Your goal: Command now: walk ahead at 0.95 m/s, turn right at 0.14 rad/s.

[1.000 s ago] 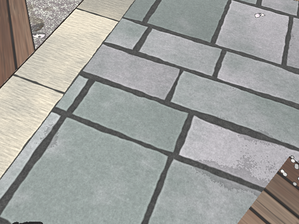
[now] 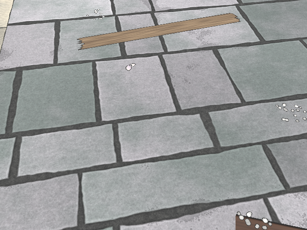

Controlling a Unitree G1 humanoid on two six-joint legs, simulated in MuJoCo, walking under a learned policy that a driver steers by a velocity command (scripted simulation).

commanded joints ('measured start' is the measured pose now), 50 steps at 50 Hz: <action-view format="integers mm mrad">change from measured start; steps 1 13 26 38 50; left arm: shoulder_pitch -99 212 171 114 -173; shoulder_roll -1 186 29 56 4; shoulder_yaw -28 28 -8 -31 -10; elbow -122 -36 98 -70 -178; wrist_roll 16 22 -20 -2 -33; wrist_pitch -8 -31 -104 -71 -108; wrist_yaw -18 66 66 78 34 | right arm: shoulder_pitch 35 65 -359 -65 50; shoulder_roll -56 -74 8 -163 -65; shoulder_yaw -1 -8 31 -49 -23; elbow -1 -30 -159 -45 21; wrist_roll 20 65 19 21 50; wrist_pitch -34 -1 76 53 47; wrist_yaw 7 12 99 -7 -63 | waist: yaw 50 160 19 69 -24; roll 125 -135 20 -84 148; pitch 150 -208 179 72 -37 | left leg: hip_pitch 47 -609 -512 79 45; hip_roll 253 30 90 227 20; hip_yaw -345 -183 48 -587 -287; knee -344 980 413 -133 36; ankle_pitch -72 -45 368 566 721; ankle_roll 181 114 122 370 70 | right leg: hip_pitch -269 814 479 -143 224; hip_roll -77 -445 -201 -112 77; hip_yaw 60 679 -330 -1 -90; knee -131 -943 -1079 275 -704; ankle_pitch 67 -615 582 -92 555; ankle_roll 26 -27 58 126 92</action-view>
